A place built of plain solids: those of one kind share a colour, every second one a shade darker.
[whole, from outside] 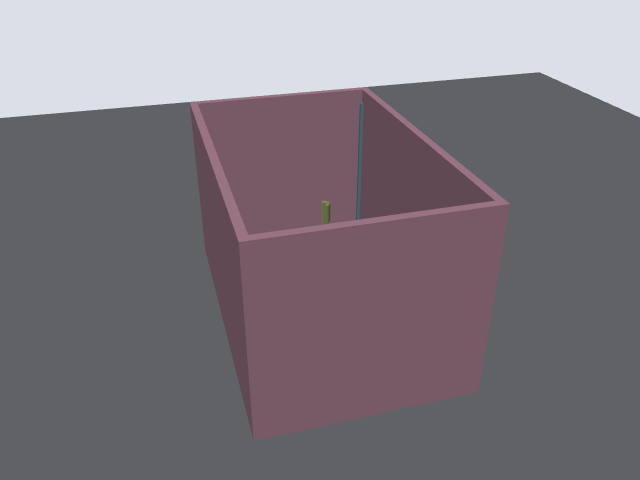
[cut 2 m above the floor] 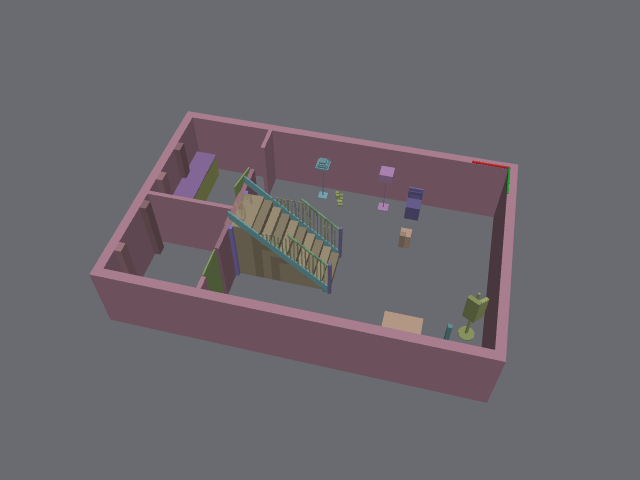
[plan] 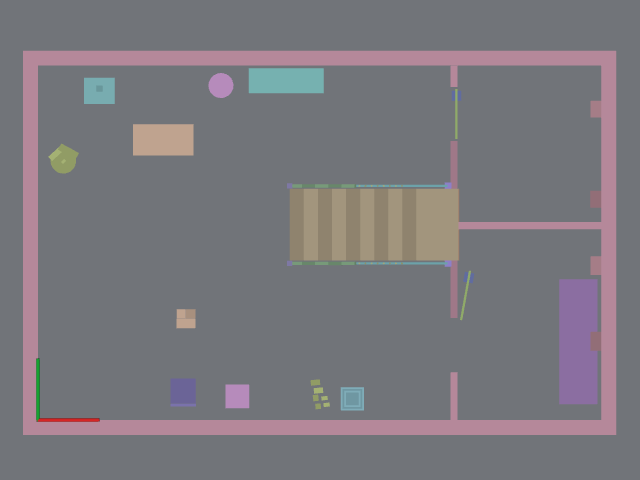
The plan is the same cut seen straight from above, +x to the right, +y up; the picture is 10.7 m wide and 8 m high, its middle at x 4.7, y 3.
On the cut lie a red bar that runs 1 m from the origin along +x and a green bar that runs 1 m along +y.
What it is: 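A dwelling of one tall room, 9.4 x 5.9 m inside and 5.8 m high, with a sleeping gallery 2.53 m up across one short end and a free-standing straight stair of 12 risers to it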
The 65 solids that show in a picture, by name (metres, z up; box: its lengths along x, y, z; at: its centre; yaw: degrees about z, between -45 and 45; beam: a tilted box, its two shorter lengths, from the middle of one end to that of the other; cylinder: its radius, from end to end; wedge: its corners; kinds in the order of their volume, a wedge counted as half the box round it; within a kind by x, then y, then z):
{
 "wall_1": {"box": [0.25, 6.41, 5.96], "at": [-0.12, 2.95, 2.93]},
 "wall_2": {"box": [9.89, 0.25, 5.96], "at": [4.69, -0.12, 2.93]},
 "wall_3": {"box": [9.89, 0.25, 5.96], "at": [4.69, 6.03, 2.93]},
 "wall_4": {"box": [0.12, 0.8, 2.43], "at": [6.93, 0.4, 1.17]},
 "wall_5": {"box": [0.12, 2.95, 2.43], "at": [6.93, 3.17, 1.17]},
 "wall_6": {"box": [0.12, 0.36, 2.43], "at": [6.93, 5.73, 1.17]},
 "wall_7": {"box": [2.39, 0.12, 2.43], "at": [8.19, 3.24, 1.17]},
 "wall_8": {"box": [0.25, 6.41, 5.96], "at": [9.51, 2.95, 2.93]},
 "step_1": {"box": [0.7, 1.2, 0.26], "at": [4.55, 3.26, 0.08]},
 "step_2": {"box": [0.7, 1.2, 0.47], "at": [4.78, 3.26, 0.19]},
 "step_3": {"box": [0.7, 1.2, 0.68], "at": [5.02, 3.26, 0.29]},
 "step_4": {"box": [0.7, 1.2, 0.89], "at": [5.25, 3.26, 0.4]},
 "step_5": {"box": [0.7, 1.2, 1.1], "at": [5.48, 3.26, 0.5]},
 "step_6": {"box": [0.7, 1.2, 1.32], "at": [5.72, 3.26, 0.61]},
 "step_7": {"box": [0.7, 1.2, 1.53], "at": [5.95, 3.26, 0.71]},
 "step_8": {"box": [0.7, 1.2, 1.74], "at": [6.19, 3.26, 0.82]},
 "step_9": {"box": [0.7, 1.2, 1.95], "at": [6.42, 3.26, 0.92]},
 "step_10": {"box": [0.7, 1.2, 2.16], "at": [6.66, 3.26, 1.03]},
 "step_11": {"box": [0.47, 1.2, 2.37], "at": [6.78, 3.26, 1.14]},
 "kitchen_units_units_1": {"box": [0.62, 2.09, 0.89], "at": [9.02, 1.3, 0.4]},
 "head_base_1": {"box": [0.25, 1.2, 2.48], "at": [6.9, 3.26, 1.19]},
 "slotfit_storage_1": {"box": [1.26, 0.42, 1.15], "at": [4.14, 5.65, 0.53]},
 "curtains_1": {"box": [0.18, 0.32, 2.23], "at": [9.3, 1.31, 1.17]},
 "curtains_2": {"box": [0.18, 0.32, 2.23], "at": [9.3, 2.57, 1.17]},
 "curtains_3": {"box": [0.18, 0.28, 2.15], "at": [9.3, 3.68, 1.14]},
 "curtains_4": {"box": [0.18, 0.28, 2.15], "at": [9.3, 5.18, 1.14]},
 "slotfit_known_1": {"box": [1.02, 0.52, 0.47], "at": [2.09, 4.67, 0.18]},
 "slotfit_known_2": {"box": [0.16, 0.16, 0.56], "at": [2.39, 1.77, 0.23]},
 "slotfit_known_3": {"box": [0.32, 0.16, 0.56], "at": [2.47, 1.61, 0.23]},
 "slotfit_known_4": {"box": [0.16, 0.16, 0.56], "at": [2.55, 1.77, 0.23]},
 "guard_string_1": {"wedge": [[4.19, 2.59, -0.02], [4.19, 2.59, 0.24], [4.19, 2.63, -0.02], [4.19, 2.63, 0.24], [6.82, 2.59, 2.35], [6.82, 2.59, 2.61], [6.82, 2.63, 2.35], [6.82, 2.63, 2.61]]},
 "guard_string_2": {"wedge": [[4.19, 3.88, -0.02], [4.19, 3.88, 0.24], [4.19, 3.92, -0.02], [4.19, 3.92, 0.24], [6.82, 3.88, 2.35], [6.82, 3.88, 2.61], [6.82, 3.92, 2.35], [6.82, 3.92, 2.61]]},
 "stove_1": {"box": [0.52, 0.44, 0.83], "at": [1.02, 5.49, 0.37]},
 "stove_2": {"box": [0.11, 0.11, 4.99], "at": [1.02, 5.52, 3.26]},
 "doorleaf_door_1": {"box": [0.041, 0.84, 2.08], "at": [6.97, 5.1, 0.99]},
 "doorleaf_door_2": {"box": [0.042, 0.84, 2.08], "at": [7.13, 2.08, 0.99], "yaw": -10.2},
 "slotfit_corner_1": {"cylinder": 0.21, "from": [3.05, 5.57, -0.05], "to": [3.05, 5.57, 0.52]},
 "slotfit_corner_2": {"box": [0.31, 0.31, 0.07], "at": [3.32, 0.39, -0.01]},
 "slotfit_corner_3": {"box": [0.4, 0.4, 0.28], "at": [3.32, 0.39, 1.38]},
 "slotfit_seat_1": {"box": [0.42, 0.05, 0.94], "at": [2.42, 0.25, 0.42]},
 "slotfit_seat_2": {"box": [0.42, 0.025, 0.83], "at": [2.42, 0.28, 0.36]},
 "slotfit_seat_3": {"box": [0.43, 0.42, 0.55], "at": [2.42, 0.48, 0.23]},
 "clutter_clhall_1": {"box": [0.28, 0.1, 0.77], "at": [0.3, 4.44, 1.35], "yaw": 43.3},
 "clutter_clhall_2": {"cylinder": 0.21, "from": [0.42, 4.32, -0.05], "to": [0.42, 4.32, 0.02]},
 "clutter_clhall_3": {"box": [0.07, 0.05, 1.83], "at": [0.43, 4.31, 0.87], "yaw": 43.3},
 "clutter_clhall_4": {"box": [0.34, 0.12, 0.78], "at": [0.51, 4.48, 1.34], "yaw": -28.7},
 "clutter_clhall_5": {"box": [0.16, 0.09, 0.1], "at": [4.62, 0.62, 0.0], "yaw": 5.6},
 "clutter_clhall_6": {"box": [0.16, 0.09, 0.1], "at": [4.67, 0.49, 0.0], "yaw": 5.6},
 "kitchen_units_worktop_1": {"box": [0.64, 2.09, 0.04], "at": [9.01, 1.3, 0.86]},
 "post_1": {"box": [0.12, 0.11, 2.41], "at": [6.84, 3.9, 1.16]},
 "slotfit_hallpiece_corner_1": {"box": [0.27, 0.27, 0.07], "at": [5.24, 0.35, -0.01]},
 "slotfit_hallpiece_corner_2": {"box": [0.39, 0.39, 0.05], "at": [5.24, 0.35, 1.29]},
 "slotfit_hallpiece_corner_3": {"box": [0.33, 0.33, 0.05], "at": [5.24, 0.35, 1.35]},
 "slotfit_hallpiece_corner_4": {"box": [0.27, 0.27, 0.05], "at": [5.24, 0.35, 1.4]},
 "slotfit_hallpiece_corner_5": {"box": [0.21, 0.21, 0.05], "at": [5.24, 0.35, 1.46]},
 "guard_newel_1": {"box": [0.09, 0.09, 1.31], "at": [4.19, 2.61, 0.6]},
 "guard_newel_2": {"box": [0.09, 0.09, 1.31], "at": [4.19, 3.9, 0.6]},
 "guard_rail_1": {"beam": [0.06, 0.044], "from": [4.19, 3.9, 1.13], "to": [4.41, 3.9, 1.33]},
 "guard_rail_2": {"beam": [0.06, 0.044], "from": [4.41, 3.9, 1.33], "to": [4.63, 3.9, 1.53]},
 "guard_rail_3": {"beam": [0.06, 0.044], "from": [4.63, 3.9, 1.52], "to": [4.85, 3.9, 1.72]},
 "guard_rail_4": {"beam": [0.06, 0.044], "from": [4.85, 3.9, 1.72], "to": [5.07, 3.9, 1.92]},
 "guard_rail_5": {"beam": [0.06, 0.044], "from": [5.07, 2.61, 1.92], "to": [5.29, 2.61, 2.12]},
 "guard_rail_6": {"beam": [0.06, 0.044], "from": [5.07, 3.9, 1.92], "to": [5.29, 3.9, 2.12]},
 "doorfit_door_1": {"box": [0.16, 0.17, 0.06], "at": [6.97, 5.4, 1.0]},
 "doorfit_door_2": {"box": [0.16, 0.17, 0.06], "at": [7.18, 2.37, 0.98], "yaw": -10.2}
}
